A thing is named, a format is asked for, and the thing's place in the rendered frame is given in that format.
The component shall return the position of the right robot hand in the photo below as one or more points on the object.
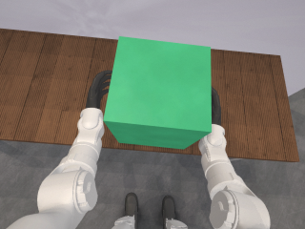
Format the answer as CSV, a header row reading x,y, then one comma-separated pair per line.
x,y
216,107

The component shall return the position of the robot left shin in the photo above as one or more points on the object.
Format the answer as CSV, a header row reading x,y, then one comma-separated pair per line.
x,y
126,220

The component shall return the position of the robot right foot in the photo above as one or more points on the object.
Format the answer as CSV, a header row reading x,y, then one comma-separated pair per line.
x,y
168,209

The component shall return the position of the right robot forearm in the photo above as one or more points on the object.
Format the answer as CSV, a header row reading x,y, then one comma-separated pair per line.
x,y
218,169

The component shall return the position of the left robot hand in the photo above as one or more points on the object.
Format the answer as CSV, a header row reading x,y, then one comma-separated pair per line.
x,y
96,91

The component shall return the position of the robot left upper arm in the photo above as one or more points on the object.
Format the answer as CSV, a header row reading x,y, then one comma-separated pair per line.
x,y
63,200

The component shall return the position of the left robot forearm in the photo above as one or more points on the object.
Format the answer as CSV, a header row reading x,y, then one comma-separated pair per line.
x,y
86,148

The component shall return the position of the carton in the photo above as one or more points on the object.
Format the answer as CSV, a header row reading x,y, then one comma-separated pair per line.
x,y
160,93

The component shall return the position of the table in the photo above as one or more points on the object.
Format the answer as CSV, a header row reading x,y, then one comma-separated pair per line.
x,y
45,80

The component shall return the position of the robot right upper arm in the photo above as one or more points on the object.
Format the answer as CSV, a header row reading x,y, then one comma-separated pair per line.
x,y
233,210

